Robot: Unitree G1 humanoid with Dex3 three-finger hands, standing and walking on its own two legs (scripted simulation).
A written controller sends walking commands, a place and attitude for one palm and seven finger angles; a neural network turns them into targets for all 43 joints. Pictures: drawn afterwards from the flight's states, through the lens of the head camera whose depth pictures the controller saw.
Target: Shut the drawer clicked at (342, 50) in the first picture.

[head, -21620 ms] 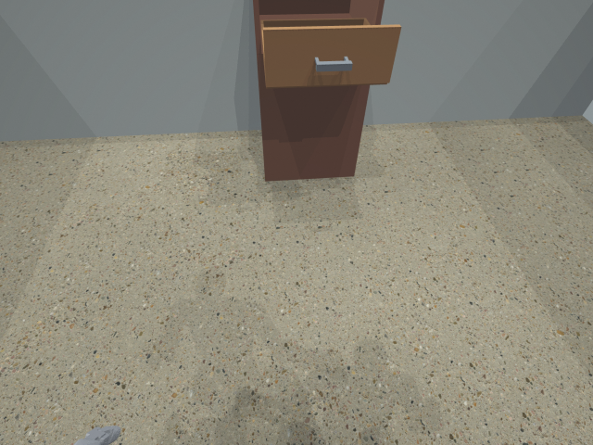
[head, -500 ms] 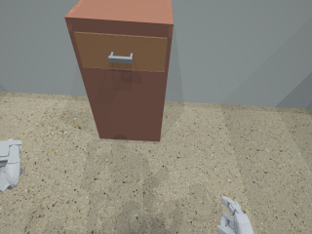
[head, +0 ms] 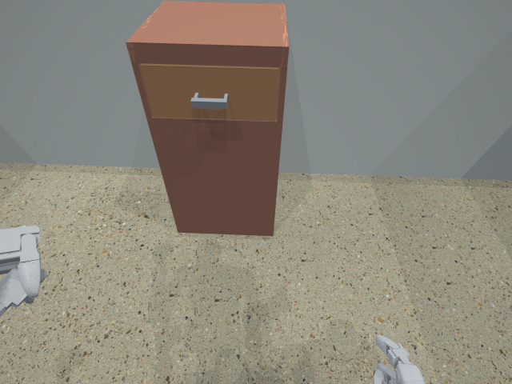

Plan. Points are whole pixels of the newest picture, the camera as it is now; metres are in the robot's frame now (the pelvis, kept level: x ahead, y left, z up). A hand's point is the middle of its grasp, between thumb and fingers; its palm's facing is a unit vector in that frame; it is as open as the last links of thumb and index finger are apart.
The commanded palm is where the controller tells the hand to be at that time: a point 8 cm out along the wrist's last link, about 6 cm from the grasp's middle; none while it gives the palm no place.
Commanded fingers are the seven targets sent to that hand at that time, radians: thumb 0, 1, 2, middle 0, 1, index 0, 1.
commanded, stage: stop stepping back and stand still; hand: left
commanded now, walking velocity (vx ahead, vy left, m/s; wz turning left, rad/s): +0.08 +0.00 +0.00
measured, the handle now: (210, 99) +0.92 +0.18 -0.01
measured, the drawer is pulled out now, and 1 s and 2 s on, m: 0.00 0.00 0.00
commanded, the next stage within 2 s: let the arm hang, fingers relaxed in 0.04 s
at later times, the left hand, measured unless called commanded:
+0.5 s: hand out of the picture +0.07 +0.21 -0.16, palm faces +0.07 -0.97 -0.24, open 3.4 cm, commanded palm none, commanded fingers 0.00 0.90 0.90 -0.64 -0.78 -0.64 -0.78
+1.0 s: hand out of the picture +0.00 +0.20 -0.16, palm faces +0.07 -0.98 -0.20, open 7.2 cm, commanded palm none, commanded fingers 0.00 0.90 0.90 -0.20 -0.30 -0.20 -0.30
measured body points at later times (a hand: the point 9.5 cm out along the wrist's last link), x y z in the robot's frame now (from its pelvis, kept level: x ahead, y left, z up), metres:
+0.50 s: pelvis +0.00 +0.01 +0.00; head +0.03 +0.02 +0.45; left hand +0.07 +0.26 -0.14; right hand +0.06 -0.23 -0.14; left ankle +0.03 +0.13 -0.73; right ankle +0.03 -0.10 -0.73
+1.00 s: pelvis +0.01 +0.03 +0.01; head +0.02 +0.02 +0.46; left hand +0.00 +0.25 -0.14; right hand +0.02 -0.19 -0.15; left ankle +0.03 +0.13 -0.73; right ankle +0.03 -0.10 -0.73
